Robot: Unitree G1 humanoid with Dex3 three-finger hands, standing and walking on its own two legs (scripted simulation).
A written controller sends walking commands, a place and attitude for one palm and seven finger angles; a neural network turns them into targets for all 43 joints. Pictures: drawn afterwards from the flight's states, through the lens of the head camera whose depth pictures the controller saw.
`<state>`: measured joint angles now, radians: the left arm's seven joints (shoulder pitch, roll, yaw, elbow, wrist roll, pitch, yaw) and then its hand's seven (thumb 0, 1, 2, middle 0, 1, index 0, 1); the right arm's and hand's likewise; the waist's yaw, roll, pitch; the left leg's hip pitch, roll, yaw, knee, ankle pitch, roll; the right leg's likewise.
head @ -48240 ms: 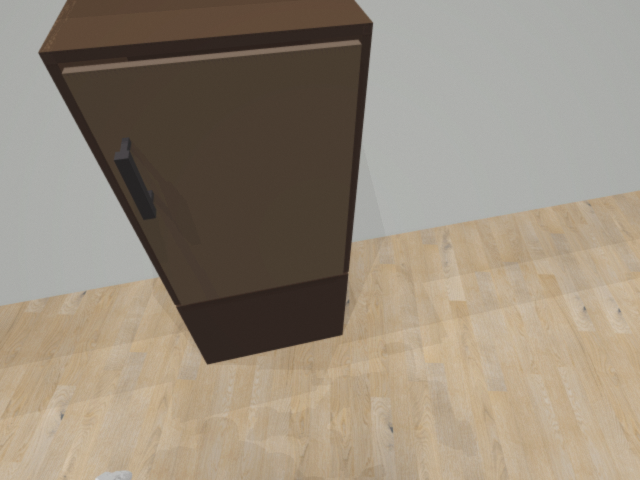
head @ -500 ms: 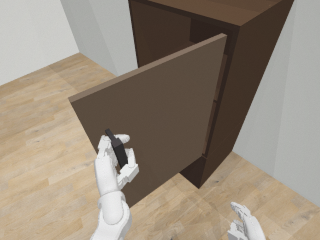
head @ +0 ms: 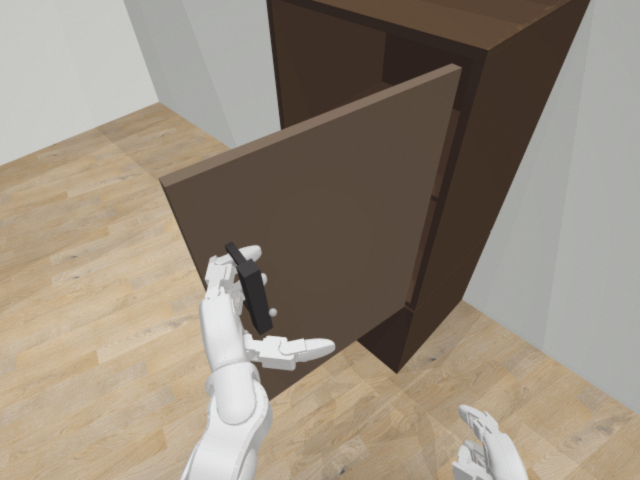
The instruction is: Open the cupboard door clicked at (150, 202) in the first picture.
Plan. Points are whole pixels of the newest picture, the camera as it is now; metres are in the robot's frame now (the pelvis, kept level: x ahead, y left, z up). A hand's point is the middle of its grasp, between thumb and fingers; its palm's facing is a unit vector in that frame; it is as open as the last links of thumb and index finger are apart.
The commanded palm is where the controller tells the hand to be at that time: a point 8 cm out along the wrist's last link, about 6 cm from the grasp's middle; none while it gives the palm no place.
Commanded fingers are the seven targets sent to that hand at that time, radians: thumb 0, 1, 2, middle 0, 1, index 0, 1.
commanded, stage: open thumb and fingers to let go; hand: left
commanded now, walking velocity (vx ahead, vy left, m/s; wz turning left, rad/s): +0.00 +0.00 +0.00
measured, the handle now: (248, 289) +0.33 +0.12 +0.08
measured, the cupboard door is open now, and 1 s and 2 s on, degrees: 80 81 81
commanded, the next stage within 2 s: slide the hand sideways off the handle in 0.18 s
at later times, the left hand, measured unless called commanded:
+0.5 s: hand (263, 340) +0.26 +0.09 +0.08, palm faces -0.12 -0.99 -0.05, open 16.2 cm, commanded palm +0.23 +0.13 +0.08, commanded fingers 0.00 -0.50 0.30 -0.15 -0.30 -0.15 -0.30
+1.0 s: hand (231, 370) +0.22 +0.12 +0.08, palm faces -0.03 -1.00 -0.04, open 16.3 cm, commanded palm +0.19 +0.17 +0.08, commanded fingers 0.00 -0.50 0.30 -0.15 -0.30 -0.15 -0.30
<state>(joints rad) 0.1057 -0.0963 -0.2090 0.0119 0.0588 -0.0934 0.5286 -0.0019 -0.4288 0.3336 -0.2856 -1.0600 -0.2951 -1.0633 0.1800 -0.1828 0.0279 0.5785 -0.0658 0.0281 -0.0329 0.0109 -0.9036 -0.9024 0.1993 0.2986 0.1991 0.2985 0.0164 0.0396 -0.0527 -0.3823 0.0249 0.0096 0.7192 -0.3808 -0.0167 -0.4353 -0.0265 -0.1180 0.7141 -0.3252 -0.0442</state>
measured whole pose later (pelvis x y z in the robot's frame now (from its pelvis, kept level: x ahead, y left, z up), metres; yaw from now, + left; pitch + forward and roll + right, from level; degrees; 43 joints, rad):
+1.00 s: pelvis +0.01 +0.01 -0.01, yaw -1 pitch +4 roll +0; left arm 0.45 0.13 -0.10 -0.29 -0.11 -0.17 -0.04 -0.01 -0.50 0.30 -0.16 -0.32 -0.16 -0.31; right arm 0.25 -0.22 0.05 0.49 0.00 -0.14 -0.03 0.01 -0.90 -0.90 0.20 0.30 0.20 0.30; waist 0.03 0.04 -0.05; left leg -0.43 0.02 0.02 0.79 -0.43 -0.01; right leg -0.49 -0.03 -0.10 0.79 -0.37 -0.03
